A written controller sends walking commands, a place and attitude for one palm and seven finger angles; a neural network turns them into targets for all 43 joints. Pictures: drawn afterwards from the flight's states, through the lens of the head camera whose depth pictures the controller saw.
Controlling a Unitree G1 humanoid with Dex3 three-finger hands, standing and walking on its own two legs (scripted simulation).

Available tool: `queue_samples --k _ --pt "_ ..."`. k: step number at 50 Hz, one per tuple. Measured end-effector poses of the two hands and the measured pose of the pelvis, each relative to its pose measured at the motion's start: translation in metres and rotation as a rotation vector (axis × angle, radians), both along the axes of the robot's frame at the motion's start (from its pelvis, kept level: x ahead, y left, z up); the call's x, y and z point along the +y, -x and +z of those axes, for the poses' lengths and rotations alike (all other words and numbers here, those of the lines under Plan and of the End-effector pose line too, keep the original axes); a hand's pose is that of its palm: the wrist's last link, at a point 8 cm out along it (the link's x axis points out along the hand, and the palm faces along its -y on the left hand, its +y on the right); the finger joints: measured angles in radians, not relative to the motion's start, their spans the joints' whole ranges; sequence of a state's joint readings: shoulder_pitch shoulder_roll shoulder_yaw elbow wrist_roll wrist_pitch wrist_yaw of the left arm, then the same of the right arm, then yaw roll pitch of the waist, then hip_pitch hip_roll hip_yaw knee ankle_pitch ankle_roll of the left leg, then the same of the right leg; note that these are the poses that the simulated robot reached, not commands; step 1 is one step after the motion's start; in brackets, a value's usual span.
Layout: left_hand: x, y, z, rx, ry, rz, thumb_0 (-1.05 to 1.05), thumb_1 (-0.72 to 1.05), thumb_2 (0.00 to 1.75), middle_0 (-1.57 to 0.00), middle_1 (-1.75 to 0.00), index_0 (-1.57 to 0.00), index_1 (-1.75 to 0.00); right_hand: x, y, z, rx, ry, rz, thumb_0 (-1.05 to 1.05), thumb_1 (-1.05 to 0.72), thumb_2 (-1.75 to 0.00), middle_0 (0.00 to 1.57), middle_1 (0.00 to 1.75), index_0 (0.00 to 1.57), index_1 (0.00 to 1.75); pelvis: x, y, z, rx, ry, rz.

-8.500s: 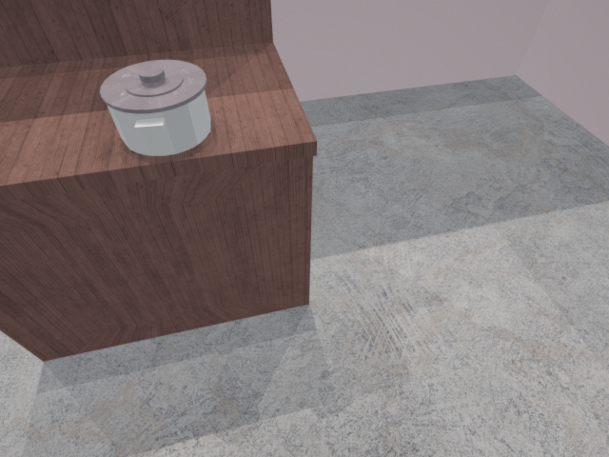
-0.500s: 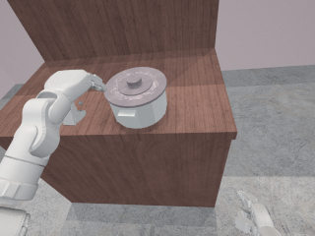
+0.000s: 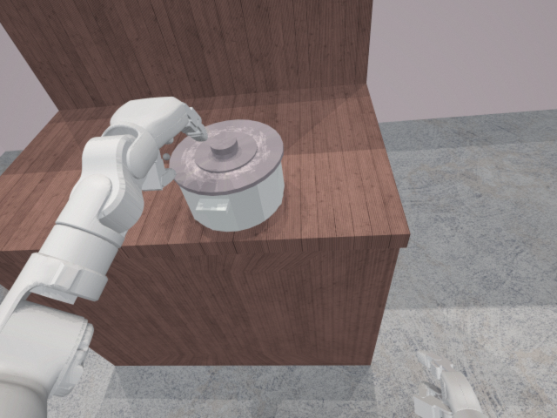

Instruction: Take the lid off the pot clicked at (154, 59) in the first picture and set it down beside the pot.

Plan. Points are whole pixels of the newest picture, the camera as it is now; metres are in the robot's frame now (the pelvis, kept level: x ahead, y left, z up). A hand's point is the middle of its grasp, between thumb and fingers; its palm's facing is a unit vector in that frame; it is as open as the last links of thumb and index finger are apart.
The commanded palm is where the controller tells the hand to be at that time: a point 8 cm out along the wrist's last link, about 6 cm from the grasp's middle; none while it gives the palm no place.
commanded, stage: move the open hand above the knob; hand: left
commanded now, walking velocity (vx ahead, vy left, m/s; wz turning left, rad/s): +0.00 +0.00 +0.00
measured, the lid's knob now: (223, 144) +0.53 +0.13 +0.13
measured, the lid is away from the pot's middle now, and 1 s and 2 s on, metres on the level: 0.00 0.00 0.00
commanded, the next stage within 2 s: lower the open fingers around the knob in 1.42 s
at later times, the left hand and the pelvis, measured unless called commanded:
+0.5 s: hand (199, 127) +0.48 +0.14 +0.20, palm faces -0.22 -0.03 -0.97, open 9.9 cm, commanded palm +0.47 +0.14 +0.26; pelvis +0.01 +0.01 +0.00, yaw +0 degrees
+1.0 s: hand (209, 115) +0.51 +0.13 +0.20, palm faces -0.22 -0.05 -0.98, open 9.9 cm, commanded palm +0.48 +0.14 +0.26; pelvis +0.03 +0.01 +0.00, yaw -1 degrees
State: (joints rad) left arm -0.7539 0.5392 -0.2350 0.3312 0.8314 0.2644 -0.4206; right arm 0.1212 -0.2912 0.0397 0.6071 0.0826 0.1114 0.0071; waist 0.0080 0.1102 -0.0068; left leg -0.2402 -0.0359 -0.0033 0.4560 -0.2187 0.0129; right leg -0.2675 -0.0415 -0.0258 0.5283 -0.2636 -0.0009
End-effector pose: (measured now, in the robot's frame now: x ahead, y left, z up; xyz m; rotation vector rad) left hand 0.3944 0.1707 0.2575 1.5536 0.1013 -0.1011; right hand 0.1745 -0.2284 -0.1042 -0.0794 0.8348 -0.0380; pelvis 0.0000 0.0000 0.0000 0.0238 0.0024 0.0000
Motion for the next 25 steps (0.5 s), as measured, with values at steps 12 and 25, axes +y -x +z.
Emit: queue_samples --k 12,25 --pt "-0.009 -0.035 -0.002 0.059 0.006 0.033 0.0 -0.33 1.6 -0.88 -0.09 -0.88 -0.08 -0.009 0.021 -0.008 0.07 0.024 -0.051 0.01 -0.91 -0.9 0.2 0.3 0.2 0.3 0.003 -0.006 0.0 0.019 0.002 0.001" --pt "-0.031 -0.075 0.0 0.095 0.012 0.01 0.0 -0.33 1.6 -0.88 -0.09 -0.88 -0.08 -0.015 0.053 -0.015 0.17 0.053 -0.109 0.01 -0.91 -0.9 0.2 0.3 0.2 0.3 0.007 -0.015 0.002 0.053 0.005 -0.004"
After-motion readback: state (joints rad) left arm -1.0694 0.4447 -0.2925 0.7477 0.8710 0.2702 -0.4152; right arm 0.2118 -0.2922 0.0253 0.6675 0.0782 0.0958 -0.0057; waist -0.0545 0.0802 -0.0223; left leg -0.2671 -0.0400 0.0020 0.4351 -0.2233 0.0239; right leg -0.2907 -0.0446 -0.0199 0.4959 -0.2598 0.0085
